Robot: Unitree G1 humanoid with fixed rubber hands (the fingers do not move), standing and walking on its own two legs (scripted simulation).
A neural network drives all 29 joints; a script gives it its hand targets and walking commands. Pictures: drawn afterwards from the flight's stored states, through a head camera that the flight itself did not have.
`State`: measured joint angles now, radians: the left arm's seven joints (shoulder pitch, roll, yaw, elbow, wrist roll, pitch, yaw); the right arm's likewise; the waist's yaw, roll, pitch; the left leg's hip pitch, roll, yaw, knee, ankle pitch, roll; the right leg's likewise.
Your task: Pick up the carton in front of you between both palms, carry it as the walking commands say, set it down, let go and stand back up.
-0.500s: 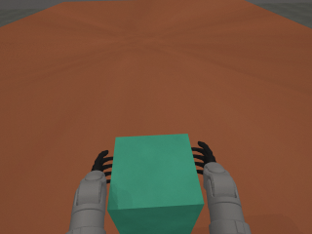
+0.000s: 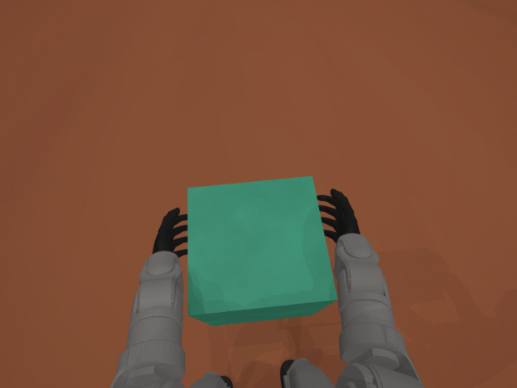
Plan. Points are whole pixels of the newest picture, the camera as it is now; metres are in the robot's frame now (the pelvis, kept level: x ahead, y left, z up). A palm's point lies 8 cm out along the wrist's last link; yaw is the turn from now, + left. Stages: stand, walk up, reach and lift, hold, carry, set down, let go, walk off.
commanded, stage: set down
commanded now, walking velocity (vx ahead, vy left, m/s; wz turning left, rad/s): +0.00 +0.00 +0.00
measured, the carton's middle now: (257, 259) +0.35 -0.02 -0.12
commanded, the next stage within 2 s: none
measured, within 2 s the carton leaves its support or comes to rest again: rests again in 1.94 s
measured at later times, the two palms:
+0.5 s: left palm (188, 259) +0.39 +0.13 -0.20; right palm (327, 250) +0.38 -0.17 -0.19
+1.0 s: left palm (201, 266) +0.42 +0.13 -0.37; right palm (313, 267) +0.39 -0.17 -0.35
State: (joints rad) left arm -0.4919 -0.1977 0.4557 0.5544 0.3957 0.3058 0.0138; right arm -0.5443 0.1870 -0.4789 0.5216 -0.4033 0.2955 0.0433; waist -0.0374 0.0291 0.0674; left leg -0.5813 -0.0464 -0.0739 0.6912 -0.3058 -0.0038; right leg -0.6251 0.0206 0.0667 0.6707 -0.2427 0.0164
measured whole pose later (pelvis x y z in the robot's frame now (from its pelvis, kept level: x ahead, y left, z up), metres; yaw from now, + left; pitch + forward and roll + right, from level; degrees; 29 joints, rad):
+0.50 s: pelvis -0.04 +0.00 -0.13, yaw +1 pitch +40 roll +1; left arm -0.75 -0.08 0.43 0.64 0.25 0.27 0.05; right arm -0.77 0.14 -0.51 0.55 -0.29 0.25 -0.01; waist -0.05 0.04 -0.22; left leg -1.56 -0.10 -0.08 1.32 -0.45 -0.02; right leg -1.60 0.06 0.10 1.28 -0.38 0.05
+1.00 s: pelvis -0.07 +0.00 -0.26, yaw +1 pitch +47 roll +0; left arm -1.04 0.07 0.34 0.83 0.17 0.25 0.06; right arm -0.96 0.07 -0.52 0.62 -0.20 0.23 -0.09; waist -0.07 0.04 -0.15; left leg -2.05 -0.15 -0.07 1.78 -0.54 -0.04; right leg -2.08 0.10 0.10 1.73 -0.46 0.09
